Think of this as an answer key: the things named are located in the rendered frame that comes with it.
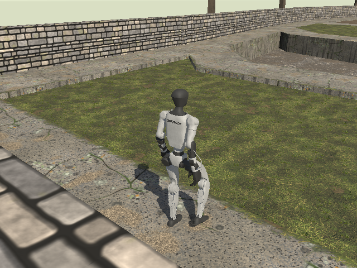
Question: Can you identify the robot left forearm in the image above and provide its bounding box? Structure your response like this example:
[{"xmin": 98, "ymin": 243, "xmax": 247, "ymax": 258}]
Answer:
[{"xmin": 156, "ymin": 137, "xmax": 167, "ymax": 152}]

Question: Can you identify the robot right upper arm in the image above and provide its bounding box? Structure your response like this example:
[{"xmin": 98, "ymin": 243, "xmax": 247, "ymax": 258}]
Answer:
[{"xmin": 185, "ymin": 115, "xmax": 199, "ymax": 149}]

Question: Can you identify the right robot hand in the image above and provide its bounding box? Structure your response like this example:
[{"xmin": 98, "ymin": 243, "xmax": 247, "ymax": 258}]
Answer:
[{"xmin": 188, "ymin": 170, "xmax": 202, "ymax": 186}]

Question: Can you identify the right robot thigh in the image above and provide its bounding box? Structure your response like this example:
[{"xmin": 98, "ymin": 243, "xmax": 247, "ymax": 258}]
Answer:
[{"xmin": 182, "ymin": 159, "xmax": 209, "ymax": 189}]

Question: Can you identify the robot right foot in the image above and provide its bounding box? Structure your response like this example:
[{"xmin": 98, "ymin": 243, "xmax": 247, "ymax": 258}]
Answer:
[{"xmin": 193, "ymin": 215, "xmax": 209, "ymax": 224}]

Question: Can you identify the robot right forearm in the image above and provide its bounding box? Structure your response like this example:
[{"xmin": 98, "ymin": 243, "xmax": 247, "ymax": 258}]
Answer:
[{"xmin": 187, "ymin": 141, "xmax": 199, "ymax": 172}]

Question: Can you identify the robot left upper arm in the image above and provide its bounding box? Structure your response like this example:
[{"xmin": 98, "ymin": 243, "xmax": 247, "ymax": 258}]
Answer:
[{"xmin": 156, "ymin": 111, "xmax": 169, "ymax": 139}]

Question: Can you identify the left robot hand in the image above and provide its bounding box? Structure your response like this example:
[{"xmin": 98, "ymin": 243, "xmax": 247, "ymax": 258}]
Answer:
[{"xmin": 161, "ymin": 149, "xmax": 170, "ymax": 157}]

